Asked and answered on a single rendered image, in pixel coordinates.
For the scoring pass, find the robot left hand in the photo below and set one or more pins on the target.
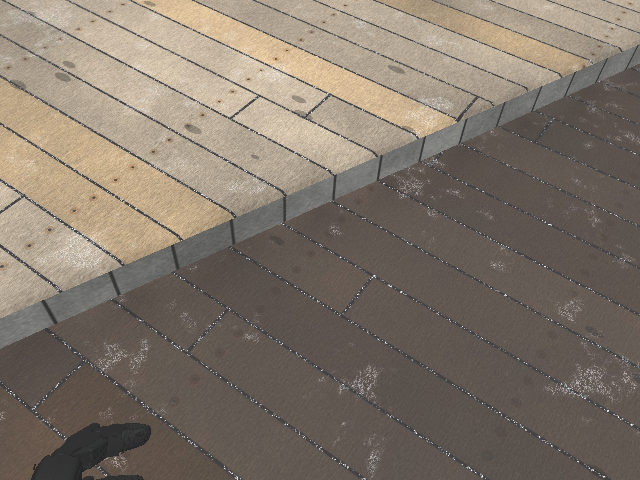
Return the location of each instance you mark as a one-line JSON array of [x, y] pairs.
[[88, 447]]

